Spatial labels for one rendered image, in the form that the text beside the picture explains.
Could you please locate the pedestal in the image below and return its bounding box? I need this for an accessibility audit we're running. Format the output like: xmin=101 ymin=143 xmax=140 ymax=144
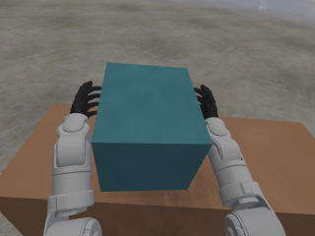
xmin=0 ymin=103 xmax=315 ymax=236

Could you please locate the left robot upper arm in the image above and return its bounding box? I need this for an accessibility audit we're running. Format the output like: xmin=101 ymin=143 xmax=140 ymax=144
xmin=45 ymin=217 xmax=102 ymax=236

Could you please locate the left robot forearm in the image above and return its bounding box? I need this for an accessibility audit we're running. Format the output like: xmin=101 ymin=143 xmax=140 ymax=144
xmin=43 ymin=113 xmax=95 ymax=236

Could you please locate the carton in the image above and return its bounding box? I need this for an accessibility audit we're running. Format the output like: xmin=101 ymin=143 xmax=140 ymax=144
xmin=91 ymin=62 xmax=213 ymax=192

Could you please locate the right robot upper arm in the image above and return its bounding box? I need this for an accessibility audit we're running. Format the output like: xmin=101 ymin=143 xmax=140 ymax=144
xmin=224 ymin=206 xmax=285 ymax=236

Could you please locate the left robot hand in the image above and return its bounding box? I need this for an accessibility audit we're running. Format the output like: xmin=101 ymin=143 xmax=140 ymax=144
xmin=70 ymin=81 xmax=102 ymax=118

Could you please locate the right robot forearm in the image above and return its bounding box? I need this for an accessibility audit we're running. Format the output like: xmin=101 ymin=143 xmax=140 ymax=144
xmin=205 ymin=117 xmax=286 ymax=236

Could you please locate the right robot hand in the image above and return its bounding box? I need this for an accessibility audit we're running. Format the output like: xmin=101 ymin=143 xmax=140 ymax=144
xmin=194 ymin=85 xmax=219 ymax=120

